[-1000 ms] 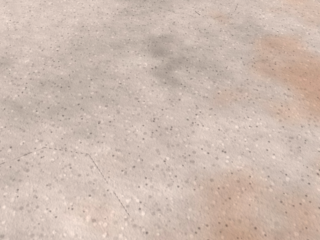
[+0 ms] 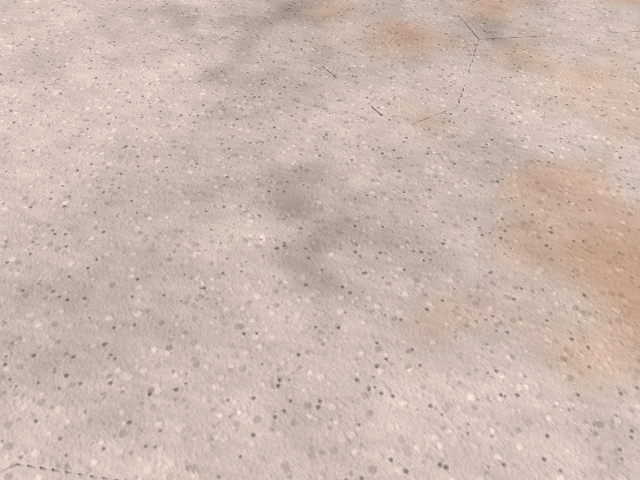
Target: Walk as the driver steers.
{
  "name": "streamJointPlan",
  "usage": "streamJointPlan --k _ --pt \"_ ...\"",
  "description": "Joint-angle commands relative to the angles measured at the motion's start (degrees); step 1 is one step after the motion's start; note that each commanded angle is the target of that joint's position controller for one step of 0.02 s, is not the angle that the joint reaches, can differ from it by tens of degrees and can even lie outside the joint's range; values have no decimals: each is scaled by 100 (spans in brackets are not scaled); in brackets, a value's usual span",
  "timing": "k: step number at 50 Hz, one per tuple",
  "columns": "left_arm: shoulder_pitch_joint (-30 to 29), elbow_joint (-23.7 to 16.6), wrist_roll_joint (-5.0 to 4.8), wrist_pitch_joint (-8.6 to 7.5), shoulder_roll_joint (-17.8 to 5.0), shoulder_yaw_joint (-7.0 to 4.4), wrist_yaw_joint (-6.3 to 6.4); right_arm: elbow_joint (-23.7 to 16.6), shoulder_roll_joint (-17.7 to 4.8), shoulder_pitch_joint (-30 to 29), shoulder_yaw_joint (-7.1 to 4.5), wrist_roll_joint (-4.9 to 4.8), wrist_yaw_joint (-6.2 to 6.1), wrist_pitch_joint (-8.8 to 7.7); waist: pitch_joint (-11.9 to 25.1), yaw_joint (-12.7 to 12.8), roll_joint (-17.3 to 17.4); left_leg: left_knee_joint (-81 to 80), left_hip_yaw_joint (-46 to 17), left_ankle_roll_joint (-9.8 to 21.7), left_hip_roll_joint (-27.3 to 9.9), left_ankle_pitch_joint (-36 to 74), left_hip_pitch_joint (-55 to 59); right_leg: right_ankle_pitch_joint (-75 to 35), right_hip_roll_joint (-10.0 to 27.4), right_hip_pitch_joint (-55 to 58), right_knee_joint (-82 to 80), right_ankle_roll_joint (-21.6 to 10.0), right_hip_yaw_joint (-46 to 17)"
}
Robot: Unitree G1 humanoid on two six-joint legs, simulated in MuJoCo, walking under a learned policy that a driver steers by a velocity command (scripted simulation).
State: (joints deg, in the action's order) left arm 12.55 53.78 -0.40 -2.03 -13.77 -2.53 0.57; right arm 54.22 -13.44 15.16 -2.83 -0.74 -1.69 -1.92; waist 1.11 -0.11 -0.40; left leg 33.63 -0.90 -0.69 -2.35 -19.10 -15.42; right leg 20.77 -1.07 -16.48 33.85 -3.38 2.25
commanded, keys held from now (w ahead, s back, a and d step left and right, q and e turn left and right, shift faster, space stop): w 0.86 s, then w+q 0.14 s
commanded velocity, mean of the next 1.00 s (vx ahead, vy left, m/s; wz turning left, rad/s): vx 0.44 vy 0.00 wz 0.02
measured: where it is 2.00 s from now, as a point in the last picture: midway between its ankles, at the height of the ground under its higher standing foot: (269, 281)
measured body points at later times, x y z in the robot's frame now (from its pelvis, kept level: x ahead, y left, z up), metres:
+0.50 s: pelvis +0.21 +0.03 -0.01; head +0.24 +0.03 +0.44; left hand +0.11 +0.29 -0.15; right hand +0.46 -0.19 -0.09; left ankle +0.35 +0.13 -0.73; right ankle +0.00 -0.11 -0.73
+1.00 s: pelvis +0.46 +0.03 +0.01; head +0.48 +0.03 +0.46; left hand +0.66 +0.27 -0.09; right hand +0.44 -0.24 -0.13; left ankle +0.35 +0.13 -0.73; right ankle +0.65 -0.12 -0.70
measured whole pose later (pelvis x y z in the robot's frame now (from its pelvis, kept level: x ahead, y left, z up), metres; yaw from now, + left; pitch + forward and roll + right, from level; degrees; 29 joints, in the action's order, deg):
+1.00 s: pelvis +0.46 +0.03 +0.01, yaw +2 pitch +2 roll +2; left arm 1.0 49.6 -0.8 -4.9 -14.0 -3.2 -1.1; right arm 56.3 -14.1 22.2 -3.2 -0.9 -0.5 -4.1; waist -0.2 -4.9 -1.8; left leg 13.1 0.9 1.9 2.9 -16.4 1.3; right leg -3.0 5.1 -34.4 30.5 0.4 -2.0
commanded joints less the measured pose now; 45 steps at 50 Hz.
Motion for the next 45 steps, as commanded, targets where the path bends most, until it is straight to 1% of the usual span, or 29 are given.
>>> streamJointPlan --k 1,3,4,5,6,7,8,9,10,11,13,16,18,21,23,24,25,26,27,28,29,30,31,32,33,35,39,43,45 --pt "-261 -326 -46 -297 -323 -108 -70 -124 -1013 368 -247 -81 11 -191 -442 -77 986 -1512 -1792 1072 -1150 -1321 364 380 23 -940 182 -222 26" --pt "-37 -227 -68 -388 -343 -125 -121 -190 -1015 167 -261 -111 38 -226 -343 105 966 -1357 -1950 1138 -1319 -274 428 -47 72 -648 21 -338 -41" --pt "254 -95 -75 -404 -409 -156 -129 -297 -948 -130 -248 -121 53 -235 -281 286 772 -1052 -1578 987 -1118 316 150 -237 131 -122 -314 -415 -164" --pt "656 89 -93 -409 -658 -240 -119 -463 -788 -470 -210 -119 73 -268 -224 435 175 -306 -791 670 -591 855 -439 -548 407 635 -731 -545 -642" --pt "1329 327 -149 -379 -1102 -398 -98 -631 -548 -717 -155 -56 85 -362 -30 600 -932 1263 244 226 143 1272 -1523 -1117 1034 1893 -1290 -853 -1861" --pt "1892 425 -108 -359 -1241 -431 -121 -691 -526 -810 -144 4 87 -454 16 861 -1648 2677 233 51 415 -660 -3033 -2077 1967 2981 -1774 -1355 -3341" --pt "1768 395 -11 -373 -912 -289 -131 -712 -662 -860 -190 -81 128 -496 -167 677 -973 3532 -156 175 142 -1272 -3724 -2400 2225 3117 -1626 -1454 -3434" --pt "1605 315 31 -387 -734 -224 -132 -702 -571 -885 -163 -164 183 -503 -248 555 -592 3920 -262 316 -71 -1014 -4075 -2549 2152 3161 -1560 -1380 -3050" --pt "1484 289 20 -383 -688 -182 -132 -719 -475 -968 -137 -180 227 -499 -388 474 -346 3838 -213 390 -262 -635 -4307 -2633 2051 3088 -1671 -1247 -2625" --pt "1372 277 -2 -360 -601 -128 -123 -734 -457 -1054 -150 -135 247 -487 -468 398 -239 3505 -171 414 -427 -251 -4224 -2790 1928 2884 -1811 -1057 -2243" --pt "1263 260 13 -264 -512 -65 -73 -785 -342 -1118 -129 -91 315 -446 -520 290 -392 2738 34 298 -463 325 -3639 -2804 1609 2327 -2159 -870 -1638" --pt "988 155 31 -226 -769 -92 49 -1010 -68 -1735 2 -34 373 -394 -686 320 -416 911 421 108 -133 1472 -2284 -2597 1103 1137 -2556 -710 -775" --pt "1250 262 -14 -270 -978 -157 72 -1119 -159 -2010 4 -63 382 -359 -692 384 -546 256 517 100 60 1916 -1633 -2372 1193 960 -2797 -711 -715" --pt "1302 403 -108 -294 -953 -207 66 -1216 -449 -2082 -64 -103 389 -323 -788 229 -567 -269 285 333 40 2038 -1504 -2766 1495 1528 -2659 -587 -672" --pt "1179 401 -80 -247 -1020 -256 57 -1116 -692 -1620 -186 -70 380 -324 -382 -98 -619 -281 373 548 215 1772 -858 -4386 1543 1930 -1925 -426 -510" --pt "1110 385 -55 -198 -1001 -257 55 -916 -848 -957 -292 -64 357 -305 35 -447 -617 -249 487 684 372 1631 -6 -5117 1397 1869 -1107 -311 -351" --pt "1071 337 -9 -157 -908 -220 54 -634 -1049 -30 -410 -73 318 -274 550 -850 -531 -167 373 841 275 1552 1301 -4916 1141 1255 81 -146 -198" --pt "1248 206 140 -150 -608 -115 51 -453 -1509 871 -508 -13 251 -234 1322 -972 538 -176 -1194 1172 -960 1165 2880 -2603 668 -67 2095 5 14" --pt "1972 231 -16 -279 168 75 -16 -395 -1614 907 -455 58 342 -266 2085 -475 1949 -1475 -4173 2054 -2058 -509 3921 1191 -273 -1710 3789 193 -588" --pt "1379 185 -166 -403 -497 -73 -58 -451 -1106 535 -326 -10 368 -307 1347 -590 1209 -1946 -4195 1760 -1835 -1265 3286 1104 70 -2298 4386 82 -1013" --pt "783 -18 -261 -470 -780 -154 -70 -536 -889 22 -255 -28 362 -349 517 -486 856 -2038 -3294 1506 -1669 -1049 2398 527 355 -2560 4350 -38 -833" --pt "551 -60 -218 -480 -768 -162 -19 -610 -816 -414 -217 22 376 -386 199 -277 314 -2165 -2627 1399 -1476 -320 1534 -31 653 -2251 4068 -57 -738" --pt "512 -55 -117 -439 -726 -209 25 -625 -701 -657 -190 93 394 -419 7 -86 267 -2275 -2090 1334 -1259 246 892 -338 836 -1954 3741 -46 -714" --pt "684 -18 -89 -359 -633 -219 36 -603 -604 -748 -156 147 399 -442 30 107 434 -2419 -1740 1287 -1102 459 541 -522 974 -1594 3548 -48 -769" --pt "765 1 -88 -290 -520 -217 45 -560 -570 -725 -147 137 399 -456 22 175 499 -2549 -1553 1316 -1035 526 347 -552 1010 -1446 3361 -24 -747" --pt "574 -71 -66 -198 -476 -232 68 -453 -675 -533 -160 108 351 -478 -159 199 455 -2782 -1266 1407 -997 602 122 -741 1065 -1620 2977 72 -669" --pt "-278 -354 34 -197 -535 -269 60 -292 -911 -47 -201 95 191 -443 -403 13 276 -2950 -1004 1415 -1023 954 462 -1903 1072 -2450 1780 311 -649" --pt "-1002 -542 5 -273 -399 -206 -25 -157 -947 346 -189 33 121 -396 -469 -231 299 -2904 -489 1225 -840 1327 688 -2800 850 -2270 590 374 -404" --pt "-1432 -686 -15 -301 -365 -166 -72 -41 -943 644 -187 -1 110 -354 -576 -384 257 -2804 -534 1226 -877 1359 880 -2819 747 -2219 176 409 -368"
Keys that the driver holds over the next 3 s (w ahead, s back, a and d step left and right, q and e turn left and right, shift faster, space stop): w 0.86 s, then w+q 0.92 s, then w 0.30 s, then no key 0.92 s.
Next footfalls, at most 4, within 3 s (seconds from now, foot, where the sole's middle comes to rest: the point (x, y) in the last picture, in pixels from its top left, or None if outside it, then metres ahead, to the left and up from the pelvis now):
0.50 left None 0.39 0.14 -0.77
1.08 right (378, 411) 0.69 -0.11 -0.77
1.60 left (244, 328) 0.91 0.20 -0.77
2.12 right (262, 220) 1.28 0.19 -0.77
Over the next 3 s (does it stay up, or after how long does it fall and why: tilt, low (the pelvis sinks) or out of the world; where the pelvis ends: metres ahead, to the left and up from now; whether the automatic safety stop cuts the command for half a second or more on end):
stays up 1.21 0.28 0.01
